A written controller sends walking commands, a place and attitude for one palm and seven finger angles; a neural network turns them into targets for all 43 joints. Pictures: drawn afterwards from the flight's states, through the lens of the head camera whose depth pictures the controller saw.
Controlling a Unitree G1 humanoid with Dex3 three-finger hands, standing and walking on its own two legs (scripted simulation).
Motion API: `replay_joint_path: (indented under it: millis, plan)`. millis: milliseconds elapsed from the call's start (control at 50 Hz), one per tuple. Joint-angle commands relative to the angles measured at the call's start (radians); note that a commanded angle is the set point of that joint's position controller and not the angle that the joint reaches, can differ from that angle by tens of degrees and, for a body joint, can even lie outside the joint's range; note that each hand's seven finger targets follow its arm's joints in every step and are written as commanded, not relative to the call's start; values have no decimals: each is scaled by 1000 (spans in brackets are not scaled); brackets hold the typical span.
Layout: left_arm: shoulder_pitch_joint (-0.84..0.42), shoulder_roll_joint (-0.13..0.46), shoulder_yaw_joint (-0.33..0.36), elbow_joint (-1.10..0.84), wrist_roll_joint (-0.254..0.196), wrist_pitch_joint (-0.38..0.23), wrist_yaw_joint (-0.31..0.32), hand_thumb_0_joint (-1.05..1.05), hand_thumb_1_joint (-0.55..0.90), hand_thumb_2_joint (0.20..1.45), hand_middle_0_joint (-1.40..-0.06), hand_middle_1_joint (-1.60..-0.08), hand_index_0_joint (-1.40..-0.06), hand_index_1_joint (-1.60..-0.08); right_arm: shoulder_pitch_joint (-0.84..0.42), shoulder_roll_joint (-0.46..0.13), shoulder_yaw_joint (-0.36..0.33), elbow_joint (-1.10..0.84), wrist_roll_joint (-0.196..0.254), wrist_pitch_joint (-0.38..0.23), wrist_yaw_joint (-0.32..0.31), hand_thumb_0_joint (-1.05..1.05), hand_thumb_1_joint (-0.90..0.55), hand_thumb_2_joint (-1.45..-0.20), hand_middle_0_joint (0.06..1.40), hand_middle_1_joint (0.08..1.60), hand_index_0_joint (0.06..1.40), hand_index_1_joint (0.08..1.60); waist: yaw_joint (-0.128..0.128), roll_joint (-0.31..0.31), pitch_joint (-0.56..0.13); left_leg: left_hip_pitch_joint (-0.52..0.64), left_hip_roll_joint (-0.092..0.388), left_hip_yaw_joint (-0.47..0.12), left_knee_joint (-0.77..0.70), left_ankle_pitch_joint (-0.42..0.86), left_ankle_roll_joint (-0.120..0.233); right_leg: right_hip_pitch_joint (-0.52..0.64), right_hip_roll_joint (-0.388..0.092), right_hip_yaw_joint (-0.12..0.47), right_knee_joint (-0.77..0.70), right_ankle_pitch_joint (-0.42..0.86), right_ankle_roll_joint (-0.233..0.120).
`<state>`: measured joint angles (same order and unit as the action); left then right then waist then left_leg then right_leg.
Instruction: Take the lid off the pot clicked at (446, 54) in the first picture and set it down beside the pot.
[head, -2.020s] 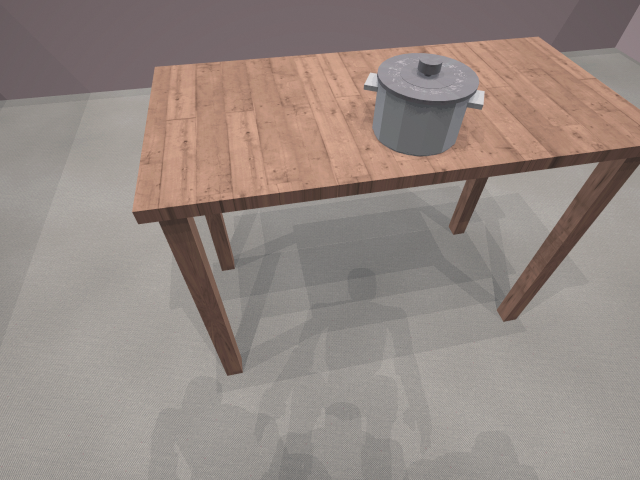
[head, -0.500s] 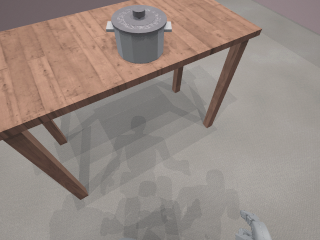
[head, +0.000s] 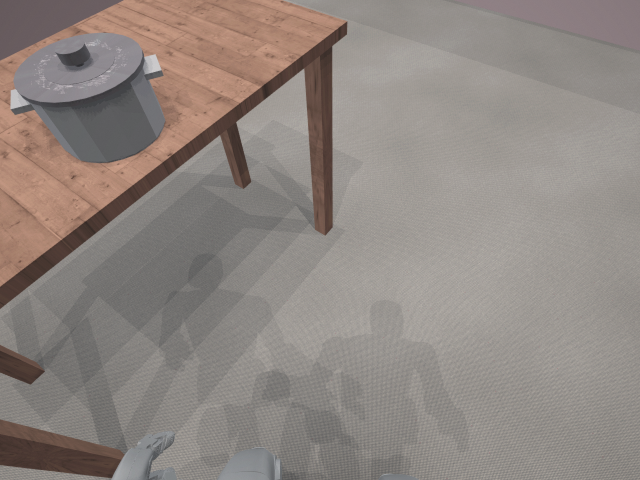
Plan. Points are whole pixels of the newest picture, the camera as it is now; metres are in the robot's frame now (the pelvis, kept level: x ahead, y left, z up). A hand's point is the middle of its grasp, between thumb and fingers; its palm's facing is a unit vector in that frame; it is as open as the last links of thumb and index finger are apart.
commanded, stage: walk to a spot facing it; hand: left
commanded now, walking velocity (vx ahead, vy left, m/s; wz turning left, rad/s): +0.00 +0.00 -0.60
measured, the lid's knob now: (72, 52) +0.65 +0.38 +0.16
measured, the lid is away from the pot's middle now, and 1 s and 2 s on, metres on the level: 0.00 0.00 0.00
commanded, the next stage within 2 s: turn to face it in 1.64 s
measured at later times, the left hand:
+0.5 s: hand (221, 450) +0.17 +0.16 -0.15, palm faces -0.32 -0.91 -0.26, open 7.4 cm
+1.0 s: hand (245, 408) +0.23 +0.13 -0.18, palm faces -0.50 -0.84 -0.20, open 7.4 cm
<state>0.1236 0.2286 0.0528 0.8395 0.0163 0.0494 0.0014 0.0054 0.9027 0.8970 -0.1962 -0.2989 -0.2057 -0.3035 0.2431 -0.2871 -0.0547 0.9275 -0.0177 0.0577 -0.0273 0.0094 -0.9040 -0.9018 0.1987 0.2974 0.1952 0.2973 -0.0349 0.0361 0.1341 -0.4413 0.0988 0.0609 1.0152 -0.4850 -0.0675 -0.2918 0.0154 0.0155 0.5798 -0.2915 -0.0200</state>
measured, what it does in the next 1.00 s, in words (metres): walks ahead, turning right: left foot, then right foot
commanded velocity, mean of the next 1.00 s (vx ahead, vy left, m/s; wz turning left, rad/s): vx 0.18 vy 0.00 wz -0.60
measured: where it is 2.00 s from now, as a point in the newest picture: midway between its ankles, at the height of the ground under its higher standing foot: (450, 407)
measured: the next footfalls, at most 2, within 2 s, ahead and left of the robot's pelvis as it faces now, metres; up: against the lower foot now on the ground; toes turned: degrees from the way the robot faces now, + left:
left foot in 0.16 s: +0.08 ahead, +0.14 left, +0.00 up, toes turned -2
right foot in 0.50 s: +0.01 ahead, -0.13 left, +0.00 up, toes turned -24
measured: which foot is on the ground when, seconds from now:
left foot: up 0.00-0.14, down 0.16-0.50, up 0.52-0.90, down 0.92-1.00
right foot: down 0.00-0.16, up 0.18-0.48, down 0.50-0.92, up 0.94-1.00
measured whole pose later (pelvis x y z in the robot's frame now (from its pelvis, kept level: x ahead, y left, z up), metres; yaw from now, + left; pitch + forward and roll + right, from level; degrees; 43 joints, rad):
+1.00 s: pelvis +0.13 -0.04 +0.00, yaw -37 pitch +0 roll +0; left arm 0.37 0.24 0.09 0.99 0.02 0.03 -0.03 0.01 0.90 0.90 -0.20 -0.30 -0.21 -0.30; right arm 0.16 -0.19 -0.02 0.85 -0.03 -0.06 0.00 0.01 -0.90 -0.90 0.20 0.30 0.20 0.30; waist 0.05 -0.05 0.04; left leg -0.32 0.05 0.11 0.60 -0.27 0.01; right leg -0.34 0.03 0.08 1.00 -0.46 -0.02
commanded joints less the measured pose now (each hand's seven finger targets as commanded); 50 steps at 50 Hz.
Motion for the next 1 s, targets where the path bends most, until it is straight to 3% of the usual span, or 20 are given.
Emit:
replay_joint_path:
  millis: [0,100,120,140,160,260,360,420,440,460,480,500,540,600,800,860,880,900,920,980]
  plan:
    - [23,221,60,-59,7,-14,9,0,900,900,-200,-300,-200,-300,5,-30,-10,-100,6,-41,2,0,-900,-900,200,300,200,300,35,-201,-167,36,-31,6,-146,52,-9,71,-227,262,-183,434,-170]
    - [-13,205,62,-70,-3,-3,3,0,900,900,-200,-300,-200,-300,108,-33,-12,-85,11,-56,-7,0,-900,-900,200,300,200,300,-12,-202,-194,228,-62,14,-476,206,7,4,-163,307,-107,335,-103]
    - [-11,165,56,-80,-9,2,0,0,900,900,-200,-300,-200,-300,134,-70,-17,-82,7,-64,-12,0,-900,-900,200,300,200,300,-25,-107,-191,330,7,-74,-612,226,35,-99,-97,269,-23,217,-56]
    - [13,102,44,-102,-15,7,-11,0,900,900,-200,-300,-200,-300,131,-168,-34,-94,-7,-69,-12,0,-900,-900,200,300,200,300,-19,193,-177,391,247,-355,-743,226,131,-273,53,132,179,-106,15]
    - [8,107,42,-117,-2,-2,-15,0,900,900,-200,-300,-200,-300,128,-204,-33,-120,-4,-67,-11,0,-900,-900,200,300,200,300,-15,225,-157,316,394,-473,-788,253,221,-289,35,37,390,-299,45]
    - [27,90,46,-55,1,4,-40,0,900,900,-200,-300,-200,-300,-7,-99,-7,-133,-8,-74,-13,0,-900,-900,200,300,200,300,32,140,-145,310,224,-75,-703,535,187,-273,-51,-5,551,-139,81]
    - [-27,64,30,-73,-1,2,-39,0,900,900,-200,-300,-200,-300,65,-129,-33,-93,-10,-66,0,0,-900,-900,200,300,200,300,-16,145,-151,336,257,17,-649,642,195,-146,-54,-86,254,-172,75]
    - [31,69,34,-59,-1,-13,-37,0,900,900,-200,-300,-200,-300,53,-145,-48,-87,-9,-64,5,0,-900,-900,200,300,200,300,11,134,-186,334,258,66,-537,652,151,-19,-29,-111,30,-82,47]
    - [106,87,41,-35,1,-21,-36,0,900,900,-200,-300,-200,-300,39,-141,-48,-87,-6,-61,8,0,-900,-900,200,300,200,300,47,88,-221,282,229,112,-435,523,107,107,-13,-131,-106,30,35]
    - [180,182,58,-11,10,-34,-26,0,900,900,-200,-300,-200,-300,47,-85,-38,-101,4,-56,17,0,-900,-900,200,300,200,300,82,-123,-257,67,158,171,-226,227,42,324,-153,51,-238,56,-23]
    - [241,299,85,1,8,-37,-11,0,900,900,-200,-300,-200,-300,-37,-9,-13,-160,1,-50,23,0,-900,-900,200,300,200,300,131,-398,-206,-242,15,143,30,-194,-10,357,-409,470,-333,77,-153]
    - [280,280,88,3,-8,-33,3,0,900,900,-200,-300,-200,-300,-107,-57,-14,-170,-1,-41,15,0,-900,-900,200,300,200,300,160,-324,-182,-276,35,-29,117,-132,15,281,-406,492,-364,-105,-195]
    - [168,204,71,-14,-4,-40,6,0,900,900,-200,-300,-200,-300,-142,-63,-21,-161,-8,-50,24,0,-900,-900,200,300,200,300,95,-248,-75,-298,51,-68,149,30,18,172,-319,425,-386,-242,-184]
    - [151,171,58,-10,2,-65,1,0,900,900,-200,-300,-200,-300,-100,-35,-21,-117,-12,-61,36,0,-900,-900,200,300,200,300,64,-163,-124,-171,29,-14,24,127,-5,164,-241,278,-329,-3,-163]
    - [227,188,63,42,5,-79,-7,0,900,900,-200,-300,-200,-300,-174,-12,-14,-164,5,-104,38,0,-900,-900,200,300,200,300,84,-196,-97,-47,-55,-11,-295,127,9,168,-216,378,-293,67,-177]
    - [173,172,65,37,0,-77,-9,0,900,900,-200,-300,-200,-300,-28,-32,-19,-119,7,-120,22,0,-900,-900,200,300,200,300,6,-144,-121,289,-71,-9,-546,219,24,-12,-136,329,-138,75,-116]
    - [172,116,59,23,-5,-78,-16,0,900,900,-200,-300,-200,-300,103,-105,-35,-80,-1,-129,3,0,-900,-900,200,300,200,300,-47,15,-182,532,44,-152,-637,101,61,-177,-44,255,70,53,-74]
    - [179,58,46,-1,-13,-79,-30,0,900,900,-200,-300,-200,-300,233,-223,-57,-58,-18,-128,-1,0,-900,-900,200,300,200,300,-87,309,-246,650,361,-540,-776,-103,166,-389,82,66,406,-273,-5]
    - [148,87,53,-19,0,-85,-33,0,900,900,-200,-300,-200,-300,228,-207,-44,-65,-14,-118,-1,0,-900,-900,200,300,200,300,-76,201,-177,534,432,-644,-848,-223,231,-436,10,66,553,-262,-1]
    - [120,81,56,14,18,-70,-55,0,900,900,-200,-300,-200,-300,70,-60,-6,-87,-8,-129,5,0,-900,-900,200,300,200,300,10,116,-29,289,312,-350,-874,-96,185,-435,-102,32,673,-62,18]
